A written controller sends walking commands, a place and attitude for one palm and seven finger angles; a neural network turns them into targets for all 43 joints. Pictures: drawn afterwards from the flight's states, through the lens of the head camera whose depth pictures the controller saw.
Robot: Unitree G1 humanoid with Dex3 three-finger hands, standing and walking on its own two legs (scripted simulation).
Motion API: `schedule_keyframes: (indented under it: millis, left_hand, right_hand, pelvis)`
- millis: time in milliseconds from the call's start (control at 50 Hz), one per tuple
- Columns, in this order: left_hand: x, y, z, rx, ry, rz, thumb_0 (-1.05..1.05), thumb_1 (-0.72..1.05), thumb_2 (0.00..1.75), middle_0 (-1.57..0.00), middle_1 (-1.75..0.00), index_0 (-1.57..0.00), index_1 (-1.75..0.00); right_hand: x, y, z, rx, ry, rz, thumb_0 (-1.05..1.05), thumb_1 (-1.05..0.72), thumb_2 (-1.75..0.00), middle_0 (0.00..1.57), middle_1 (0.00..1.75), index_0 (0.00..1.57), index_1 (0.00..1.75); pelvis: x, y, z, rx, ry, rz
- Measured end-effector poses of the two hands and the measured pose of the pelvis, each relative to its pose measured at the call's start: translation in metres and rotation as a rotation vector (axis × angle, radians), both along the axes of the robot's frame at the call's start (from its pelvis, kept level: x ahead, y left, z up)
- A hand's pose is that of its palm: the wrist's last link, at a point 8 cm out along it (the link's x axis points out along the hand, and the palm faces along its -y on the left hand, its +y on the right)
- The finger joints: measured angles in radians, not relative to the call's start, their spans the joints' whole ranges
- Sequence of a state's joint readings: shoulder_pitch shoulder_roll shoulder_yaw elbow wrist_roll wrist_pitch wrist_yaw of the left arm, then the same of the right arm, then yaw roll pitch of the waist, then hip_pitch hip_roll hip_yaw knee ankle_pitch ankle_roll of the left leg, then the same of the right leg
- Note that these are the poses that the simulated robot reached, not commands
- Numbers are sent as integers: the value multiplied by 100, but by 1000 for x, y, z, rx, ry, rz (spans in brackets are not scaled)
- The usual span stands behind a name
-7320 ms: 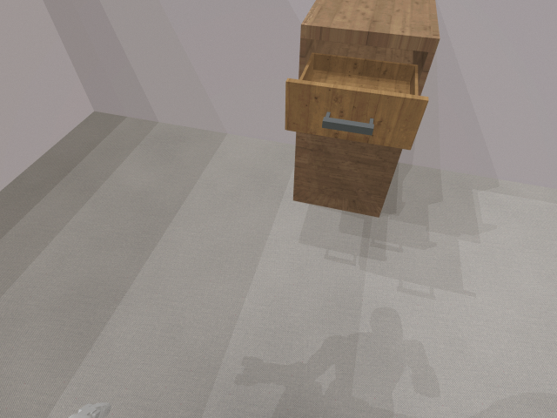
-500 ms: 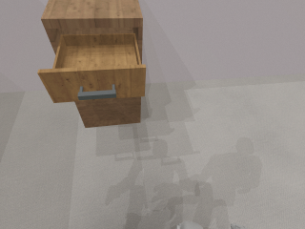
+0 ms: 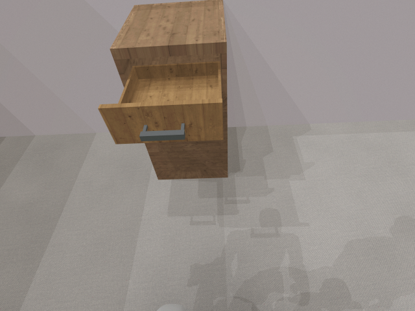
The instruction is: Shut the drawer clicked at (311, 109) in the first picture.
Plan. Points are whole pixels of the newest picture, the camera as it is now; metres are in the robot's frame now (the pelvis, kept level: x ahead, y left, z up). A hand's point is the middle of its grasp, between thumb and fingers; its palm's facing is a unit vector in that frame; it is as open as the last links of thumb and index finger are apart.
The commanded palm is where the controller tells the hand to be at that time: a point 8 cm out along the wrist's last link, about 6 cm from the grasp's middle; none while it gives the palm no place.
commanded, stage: take the last steps up to it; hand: left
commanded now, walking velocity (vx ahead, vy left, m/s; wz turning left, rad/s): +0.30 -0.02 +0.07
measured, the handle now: (163, 131) +0.63 +0.18 -0.07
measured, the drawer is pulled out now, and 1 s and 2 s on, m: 0.29 0.29 0.29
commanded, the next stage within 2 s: come to a stop and stand still in 1.02 s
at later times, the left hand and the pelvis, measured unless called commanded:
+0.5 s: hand out of the picture +0.09 +0.22 -0.18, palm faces +0.08 -0.98 -0.15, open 7.4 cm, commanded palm none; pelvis +0.08 +0.03 +0.00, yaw +1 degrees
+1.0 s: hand (155, 263) +0.26 +0.16 -0.18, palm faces +0.10 -0.98 -0.18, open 7.2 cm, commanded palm none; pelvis +0.26 -0.01 +0.00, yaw +1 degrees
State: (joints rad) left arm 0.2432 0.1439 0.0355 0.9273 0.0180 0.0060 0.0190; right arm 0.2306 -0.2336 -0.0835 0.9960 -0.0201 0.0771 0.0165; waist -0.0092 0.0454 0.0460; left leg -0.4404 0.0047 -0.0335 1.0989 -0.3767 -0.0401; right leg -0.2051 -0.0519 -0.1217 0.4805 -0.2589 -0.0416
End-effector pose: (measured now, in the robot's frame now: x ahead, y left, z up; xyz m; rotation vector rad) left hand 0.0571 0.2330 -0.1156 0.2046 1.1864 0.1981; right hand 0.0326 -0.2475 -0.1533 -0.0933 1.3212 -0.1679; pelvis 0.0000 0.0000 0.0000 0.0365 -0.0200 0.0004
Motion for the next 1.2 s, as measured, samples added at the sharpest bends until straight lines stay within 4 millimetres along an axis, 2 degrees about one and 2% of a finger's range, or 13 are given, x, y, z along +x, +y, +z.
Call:
schedule_keyframes:
  millis: [100,240,320,380,440,560,660,700,760,880,1000,1100,1200]
  left_hand:
    - [-40,6,-8,-29,68,70,0,91,90,-20,-30,-21,-30]
    - [-105,25,-34,-101,259,167,0,91,90,-20,-30,-20,-30]
    - [-106,31,-40,-130,353,146,1,91,90,-20,-30,-20,-29]
    - [-75,35,-36,-140,319,129,1,92,90,-20,-30,-20,-29]
    - [-30,36,-34,-135,245,109,1,92,90,-20,-30,-20,-29]
    - [84,25,-33,-106,109,24,1,92,90,-20,-30,-20,-29]
    - [180,4,-39,-61,-27,-44,1,91,90,-20,-30,-20,-29]
    - [201,-5,-38,-53,-71,-38,0,92,90,-20,-30,-20,-29]
    - [210,-15,-30,-55,-67,-17,0,92,90,-20,-30,-20,-29]
    - [204,-20,-22,-47,22,30,-1,95,90,-20,-30,-20,-29]
    - [194,-19,-31,-96,119,85,0,93,90,-20,-30,-20,-29]
    - [190,-15,-50,-146,208,141,0,92,90,-20,-30,-20,-29]
    - [213,-14,-46,-151,256,124,1,92,90,-20,-30,-20,-29]
  right_hand:
    - [10,6,9,-18,17,59,1,-91,-90,20,30,20,30]
    - [49,38,15,-63,-71,123,1,-91,-90,20,30,20,30]
    - [48,57,20,-68,-81,88,1,-92,-90,20,30,20,30]
    - [33,60,22,-68,-20,61,1,-93,-90,20,30,20,30]
    - [16,62,21,-55,67,40,1,-93,-90,20,30,20,30]
    - [-2,56,12,-16,216,-34,1,-92,-90,20,30,20,30]
    - [10,36,-10,19,304,-81,1,-91,-90,21,30,20,30]
    - [29,25,-16,22,308,-78,1,-91,-90,20,30,20,30]
    - [80,9,-14,9,235,-49,1,-91,-90,20,30,20,30]
    - [203,-5,3,-16,-7,10,1,-92,-90,20,30,20,30]
    - [298,8,19,-22,-145,80,1,-92,-90,20,30,20,30]
    - [350,29,18,-42,-192,128,1,-92,-90,20,30,20,30]
    - [359,32,22,-70,-169,85,-1,-95,-90,20,30,20,30]
  pelvis:
    - [4,5,3,-6,13,25]
    - [20,31,-7,-55,26,34]
    - [35,38,-6,-43,11,24]
    - [50,40,0,-46,7,30]
    - [66,39,1,-43,6,30]
    - [105,24,-6,-31,5,11]
    - [151,-3,-27,-23,0,8]
    - [163,-11,-29,-31,-9,14]
    - [180,-17,-21,-38,-14,19]
    - [218,-21,-5,-43,1,25]
    - [256,-14,-2,-58,3,25]
    - [292,2,-13,-65,-8,28]
    - [315,7,-6,-41,-7,18]
